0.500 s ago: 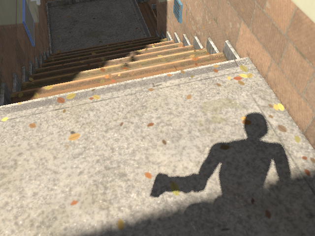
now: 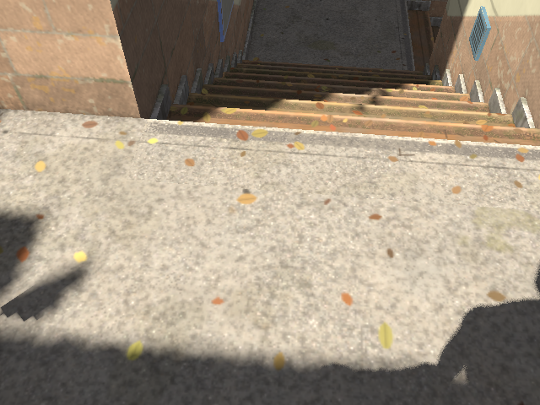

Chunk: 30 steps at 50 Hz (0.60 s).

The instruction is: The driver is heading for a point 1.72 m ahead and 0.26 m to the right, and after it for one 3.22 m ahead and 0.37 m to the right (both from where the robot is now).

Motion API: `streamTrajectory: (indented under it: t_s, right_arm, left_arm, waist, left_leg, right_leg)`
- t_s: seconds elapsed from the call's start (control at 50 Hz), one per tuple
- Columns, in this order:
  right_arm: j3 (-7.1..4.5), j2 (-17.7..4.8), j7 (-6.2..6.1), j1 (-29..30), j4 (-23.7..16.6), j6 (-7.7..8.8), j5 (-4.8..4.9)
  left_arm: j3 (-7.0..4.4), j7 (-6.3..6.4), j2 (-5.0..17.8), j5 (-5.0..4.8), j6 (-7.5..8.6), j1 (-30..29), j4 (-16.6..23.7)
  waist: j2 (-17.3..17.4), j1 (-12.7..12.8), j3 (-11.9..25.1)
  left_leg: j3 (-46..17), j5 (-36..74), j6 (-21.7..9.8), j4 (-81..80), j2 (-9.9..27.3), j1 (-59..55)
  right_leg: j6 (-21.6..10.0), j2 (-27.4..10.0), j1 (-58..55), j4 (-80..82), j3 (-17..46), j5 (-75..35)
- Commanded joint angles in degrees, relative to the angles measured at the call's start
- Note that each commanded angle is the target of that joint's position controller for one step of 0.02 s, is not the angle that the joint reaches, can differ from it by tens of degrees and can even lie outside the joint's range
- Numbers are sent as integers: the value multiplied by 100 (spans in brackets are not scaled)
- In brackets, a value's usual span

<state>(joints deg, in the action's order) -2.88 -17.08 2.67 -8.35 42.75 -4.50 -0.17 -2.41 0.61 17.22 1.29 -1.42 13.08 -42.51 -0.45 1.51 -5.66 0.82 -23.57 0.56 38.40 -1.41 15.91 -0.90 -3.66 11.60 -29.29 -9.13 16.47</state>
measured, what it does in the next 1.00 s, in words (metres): steps on the spot: left foot, then right foot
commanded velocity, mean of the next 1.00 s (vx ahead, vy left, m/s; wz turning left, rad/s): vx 0.06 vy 0.00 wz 0.10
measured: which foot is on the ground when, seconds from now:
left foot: up 0.00-0.02, down 0.04-1.00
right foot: down 0.00-0.04, up 0.06-0.44, down 0.46-1.00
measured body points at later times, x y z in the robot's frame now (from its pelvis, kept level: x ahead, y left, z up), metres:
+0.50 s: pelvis +0.00 +0.02 +0.00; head +0.01 +0.02 +0.45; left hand +0.05 +0.29 -0.13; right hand +0.11 -0.22 -0.13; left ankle -0.01 +0.10 -0.74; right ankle -0.01 -0.10 -0.74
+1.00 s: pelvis +0.04 +0.03 +0.00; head +0.04 +0.04 +0.45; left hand -0.01 +0.28 -0.15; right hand +0.10 -0.23 -0.13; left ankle +0.04 +0.12 -0.73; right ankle -0.01 -0.10 -0.74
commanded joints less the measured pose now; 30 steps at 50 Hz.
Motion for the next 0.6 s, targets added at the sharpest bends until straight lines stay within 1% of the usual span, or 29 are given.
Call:
streamTrajectory:
  t_s: [0.02, 0.04, 0.06, 0.08, 0.1, 0.12, 0.14, 0.16, 0.18, 0.22, 0.3, 0.38, 0.4, 0.42, 0.44, 0.46, 0.48, 0.5, 0.52, 0.56, 0.6]
  right_arm:
    - [-97, -539, -119, -501, -211, 190, -131]
    - [-169, -1025, -181, -569, -268, 276, -222]
    - [-269, -1507, -206, -593, -282, 297, -88]
    - [-199, -1116, -212, -682, -188, 315, -33]
    - [-66, -767, -228, -332, -183, 322, -34]
    - [8, -575, -259, 27, -204, 307, -73]
    - [26, -565, -318, 109, -185, 329, -55]
    - [61, -505, -344, 79, -146, 348, -51]
    - [90, -466, -347, 24, -101, 369, -47]
    - [120, -457, -349, -47, 11, 406, -50]
    - [152, -479, -360, -179, 264, 416, -98]
    - [168, -468, -379, -138, 467, 441, -114]
    - [180, -442, -391, -78, 512, 444, -98]
    - [193, -413, -404, 7, 557, 443, -64]
    - [219, -343, -413, -16, 608, 462, -34]
    - [256, -222, -404, -163, 660, 494, -33]
    - [219, -219, -383, -425, 780, 463, -13]
    - [202, -329, -399, -364, 947, 439, -60]
    - [179, -358, -412, -328, 1039, 430, -60]
    - [155, -370, -408, -340, 1184, 427, -45]
    - [179, -265, -411, -404, 1340, 440, -40]
  left_arm:
    - [-242, -30, 933, -89, 3, 62, 178]
    - [-129, -74, 503, -27, -26, 351, 278]
    - [-36, -14, 263, -35, -111, 45, 542]
    - [-112, 39, 592, -50, -199, -109, 437]
    - [-127, 12, 573, -110, -227, -89, 340]
    - [-144, -14, 601, -123, -208, 35, 205]
    - [-177, -29, 665, -49, -205, 117, 124]
    - [-173, -45, 656, 1, -203, 288, -6]
    - [-162, -59, 607, -3, -210, 353, -74]
    - [-128, -70, 483, -44, -235, 307, -131]
    - [-78, -14, 343, -39, -266, 105, -206]
    - [-42, 94, 263, -84, -217, 171, -383]
    - [-23, 116, 216, -89, -190, 254, -455]
    - [9, 132, 141, -75, -147, 389, -548]
    - [27, 148, 173, -23, -77, 478, -628]
    - [20, 160, 357, 43, 5, 537, -669]
    - [-25, 116, 632, -36, 46, 159, -698]
    - [23, 52, 397, -56, 89, 58, -705]
    - [63, 31, 281, -55, 126, 99, -770]
    - [89, 72, 260, -62, 150, 197, -916]
    - [105, 96, 229, -70, 160, 222, -1034]
  waist:
    - [-485, -327, 823]
    - [994, -219, 1024]
    - [1577, -318, 886]
    - [850, -438, 847]
    - [752, -245, 563]
    - [734, -79, 424]
    - [902, -54, 403]
    - [896, -39, 561]
    - [767, -37, 679]
    - [638, -71, 699]
    - [740, -200, 501]
    - [698, -177, 523]
    - [637, -102, 546]
    - [519, 34, 563]
    - [331, 95, 633]
    - [75, 11, 747]
    - [-485, -363, 422]
    - [-384, -210, 408]
    - [-385, -148, 368]
    - [-417, -124, 394]
    - [-303, -135, 403]
  left_leg:
    - [-97, 1379, -237, -2040, -51, -1120]
    - [-1923, 2054, -467, -2531, 1389, -1940]
    - [-2824, 3867, -1417, -2240, 2424, -1262]
    - [-2373, 3831, -1641, -2112, 2171, -1184]
    - [-1897, 3632, -1528, -2156, 1811, -990]
    - [-1543, 3399, -1278, -2227, 1453, -906]
    - [-1343, 3704, -1169, -2197, 1255, -1005]
    - [-1165, 4115, -1144, -2134, 1141, -1115]
    - [-1089, 4268, -1138, -2105, 1132, -1167]
    - [-1083, 4024, -1145, -2143, 1150, -1208]
    - [-1283, 3158, -1183, -2203, 1164, -1081]
    - [-1514, 2877, -1207, -2110, 1187, -830]
    - [-1533, 2796, -1152, -2046, 1148, -765]
    - [-1496, 2643, -1018, -1964, 1062, -628]
    - [-1501, 2368, -800, -1943, 990, -334]
    - [-1394, 2009, -597, -1850, 787, -86]
    - [-1005, 1540, -520, -2125, 305, -294]
    - [-962, 1586, -484, -2154, 293, -695]
    - [-964, 1737, -495, -2095, 323, -855]
    - [-963, 2048, -514, -1994, 390, -999]
    - [-961, 2046, -484, -2049, 414, -935]
  right_leg:
    - [-486, -1029, 65, -294, 683, -2348]
    - [-65, -522, 1109, -1603, 213, -119]
    - [106, 250, 1589, -2150, 409, 1943]
    - [127, 54, 1481, -2614, 897, 1872]
    - [116, 37, 1502, -2717, 997, 1496]
    - [127, 3, 1447, -2558, 1030, 1109]
    - [152, 45, 1445, -2577, 953, 831]
    - [191, 97, 1315, -2651, 929, 666]
    - [218, 131, 1201, -2652, 934, 585]
    - [263, 142, 1104, -2380, 955, 533]
    - [248, 190, 871, -1441, 955, 680]
    - [129, 291, 319, -557, 927, 677]
    - [89, 306, 91, -145, 909, 439]
    - [46, 293, -288, 549, 895, -155]
    - [13, 78, -852, 1044, 1132, -958]
    - [-55, -390, -1270, 1145, 1621, -1407]
    - [-222, -512, -612, 896, 1752, -1699]
    - [-225, -461, -345, 923, 1676, -1520]
    - [-158, -362, -250, 962, 1564, -1370]
    - [-110, -275, -233, 1065, 1510, -1262]
    - [-130, -270, -329, 1082, 1502, -1236]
